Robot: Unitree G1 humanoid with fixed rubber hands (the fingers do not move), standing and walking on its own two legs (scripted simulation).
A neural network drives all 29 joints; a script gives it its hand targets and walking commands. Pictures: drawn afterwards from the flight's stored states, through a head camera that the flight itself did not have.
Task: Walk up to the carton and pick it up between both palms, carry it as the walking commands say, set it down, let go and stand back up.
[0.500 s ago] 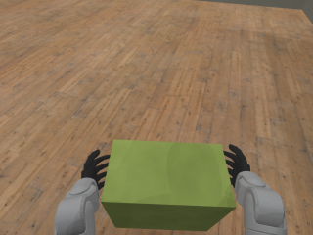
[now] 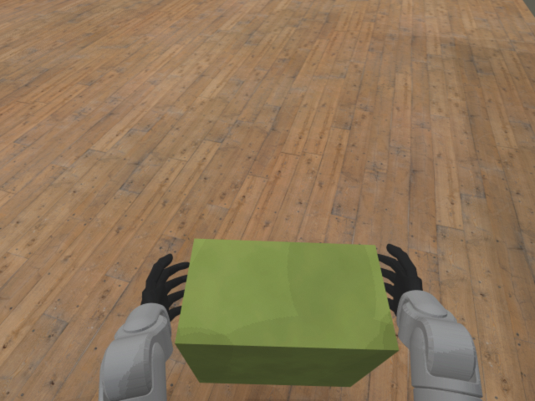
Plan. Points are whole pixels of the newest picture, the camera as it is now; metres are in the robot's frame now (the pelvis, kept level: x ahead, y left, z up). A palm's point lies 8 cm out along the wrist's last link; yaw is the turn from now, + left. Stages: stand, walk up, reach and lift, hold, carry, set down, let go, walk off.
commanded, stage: carry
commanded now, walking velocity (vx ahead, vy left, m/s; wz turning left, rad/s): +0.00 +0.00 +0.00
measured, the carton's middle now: (279, 319) +0.25 -0.01 -0.03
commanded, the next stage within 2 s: hold in 0.76 s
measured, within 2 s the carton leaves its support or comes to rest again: neither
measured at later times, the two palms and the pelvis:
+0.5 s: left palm (160, 296) +0.26 +0.17 +0.04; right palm (400, 282) +0.27 -0.18 +0.04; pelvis +0.02 +0.00 +0.00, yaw +1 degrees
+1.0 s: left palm (146, 298) +0.26 +0.19 +0.03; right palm (380, 279) +0.28 -0.16 +0.04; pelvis +0.01 +0.01 +0.01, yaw -7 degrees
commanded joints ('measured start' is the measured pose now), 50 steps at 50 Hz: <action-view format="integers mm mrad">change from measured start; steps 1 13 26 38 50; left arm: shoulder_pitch -524 -508 -582 -563 -717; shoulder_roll -710 -664 -634 -648 -525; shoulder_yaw -732 -688 -623 -674 -519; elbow -207 -116 -38 -60 70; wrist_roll -275 -239 -211 -225 -198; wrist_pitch -62 -61 -134 -175 -269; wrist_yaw -141 -143 -148 -166 -234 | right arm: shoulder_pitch -425 -405 -462 -429 -623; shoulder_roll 778 716 713 714 779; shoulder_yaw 759 707 659 680 582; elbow -256 -155 -63 -91 186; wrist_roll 278 229 203 196 85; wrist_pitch -43 -39 -105 -156 -282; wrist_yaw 142 136 154 163 134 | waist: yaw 3 0 1 2 106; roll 16 17 -45 26 14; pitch -301 -291 -242 -314 -239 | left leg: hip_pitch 138 136 111 136 187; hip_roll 67 81 64 87 -142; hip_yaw -59 -64 -51 -62 -126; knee -74 -71 -77 -72 -126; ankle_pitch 25 96 -12 127 116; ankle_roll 33 31 23 37 75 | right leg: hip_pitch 124 185 141 205 546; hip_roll -148 -148 -146 -133 6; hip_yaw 133 111 140 102 318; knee -104 -60 -134 -43 -216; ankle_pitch -27 99 -74 114 69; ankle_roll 4 5 15 8 60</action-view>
